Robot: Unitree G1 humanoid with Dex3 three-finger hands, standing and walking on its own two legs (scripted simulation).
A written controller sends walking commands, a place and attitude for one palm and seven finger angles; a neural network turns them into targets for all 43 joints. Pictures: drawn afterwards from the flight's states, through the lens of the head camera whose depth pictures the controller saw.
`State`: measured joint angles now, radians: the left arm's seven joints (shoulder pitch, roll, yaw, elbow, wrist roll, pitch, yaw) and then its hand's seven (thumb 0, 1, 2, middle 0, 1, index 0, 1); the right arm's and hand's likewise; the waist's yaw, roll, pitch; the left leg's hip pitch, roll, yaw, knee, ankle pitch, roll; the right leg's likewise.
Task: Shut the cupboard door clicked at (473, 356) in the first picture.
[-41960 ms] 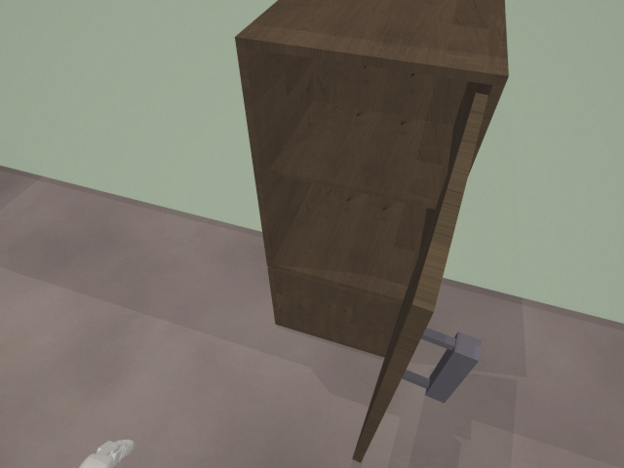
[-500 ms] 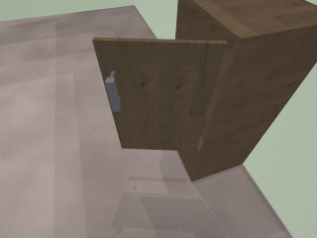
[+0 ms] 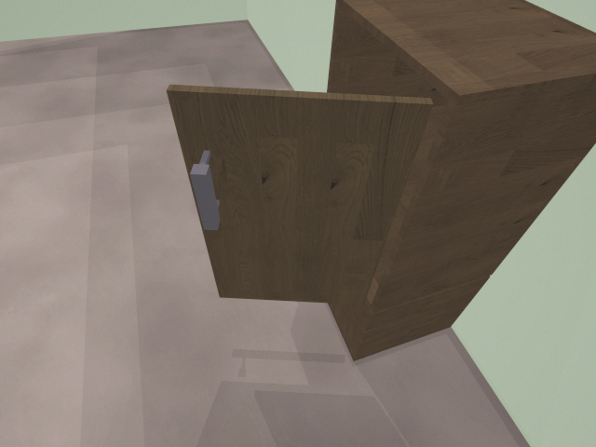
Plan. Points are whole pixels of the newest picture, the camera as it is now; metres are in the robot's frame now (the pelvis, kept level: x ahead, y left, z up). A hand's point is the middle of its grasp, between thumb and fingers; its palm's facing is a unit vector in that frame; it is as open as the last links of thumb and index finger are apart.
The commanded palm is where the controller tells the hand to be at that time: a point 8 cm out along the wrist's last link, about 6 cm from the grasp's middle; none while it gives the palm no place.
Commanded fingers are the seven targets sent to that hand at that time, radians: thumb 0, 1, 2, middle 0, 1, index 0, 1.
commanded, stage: shuffle to correct the standing spot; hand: left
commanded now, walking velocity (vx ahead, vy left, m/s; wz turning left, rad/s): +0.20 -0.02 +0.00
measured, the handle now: (209, 190) +0.51 +0.19 +0.04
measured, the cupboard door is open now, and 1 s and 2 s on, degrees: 69 69 69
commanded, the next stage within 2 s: come to a stop and stand still in 0.04 s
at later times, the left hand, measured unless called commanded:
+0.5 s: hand (201, 441) +0.16 +0.16 -0.17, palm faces +0.09 -0.97 -0.21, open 7.3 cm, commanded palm none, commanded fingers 0.00 0.90 0.90 -0.20 -0.30 -0.20 -0.30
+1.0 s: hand out of the picture +0.01 +0.23 -0.17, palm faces +0.07 -0.97 -0.23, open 7.4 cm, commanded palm none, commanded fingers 0.00 0.90 0.90 -0.20 -0.30 -0.20 -0.30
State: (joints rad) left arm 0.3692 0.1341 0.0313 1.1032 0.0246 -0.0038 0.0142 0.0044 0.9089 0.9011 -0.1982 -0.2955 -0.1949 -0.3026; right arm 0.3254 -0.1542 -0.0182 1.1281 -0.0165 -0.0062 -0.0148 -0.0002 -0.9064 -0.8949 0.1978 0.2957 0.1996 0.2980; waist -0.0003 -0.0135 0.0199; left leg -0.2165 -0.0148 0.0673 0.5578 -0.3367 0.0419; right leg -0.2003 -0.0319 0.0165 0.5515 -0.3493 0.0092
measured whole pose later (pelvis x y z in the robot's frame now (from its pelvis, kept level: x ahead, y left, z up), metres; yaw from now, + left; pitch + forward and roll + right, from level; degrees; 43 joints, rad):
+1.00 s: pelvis +0.02 +0.05 +0.00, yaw +1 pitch +0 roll +1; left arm 0.31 0.17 0.03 1.04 0.03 0.04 0.04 0.00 0.91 0.90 -0.20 -0.30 -0.19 -0.30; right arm 0.17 -0.14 -0.03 0.99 -0.01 0.02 -0.02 -0.01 -0.91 -0.89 0.20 0.30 0.20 0.30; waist 0.02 -0.02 0.04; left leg -0.31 -0.06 0.14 0.44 -0.15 0.09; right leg -0.13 -0.03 0.00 0.48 -0.35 0.00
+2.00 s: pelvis +0.00 +0.05 +0.00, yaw +3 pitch -1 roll -1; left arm 0.34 0.14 0.00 1.02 0.03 -0.02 0.05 0.01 0.92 0.90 -0.20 -0.30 -0.20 -0.30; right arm 0.27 -0.16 -0.01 1.03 -0.01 0.00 -0.01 0.01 -0.93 -0.89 0.20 0.30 0.20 0.30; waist -0.01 -0.02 0.00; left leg -0.35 -0.04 0.07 0.52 -0.16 0.09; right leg -0.14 0.00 -0.05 0.52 -0.36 0.00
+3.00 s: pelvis -0.01 +0.03 +0.02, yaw +2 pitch +0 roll -3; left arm 0.29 0.19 0.07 0.98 0.04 0.05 0.00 0.02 0.93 0.90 -0.20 -0.30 -0.19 -0.30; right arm 0.37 -0.09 -0.04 1.07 -0.03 -0.02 -0.03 0.00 -0.90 -0.89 0.20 0.30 0.20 0.30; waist -0.04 -0.04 -0.01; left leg -0.29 0.05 0.11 0.40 -0.12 0.07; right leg -0.45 -0.08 -0.02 0.85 -0.28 0.01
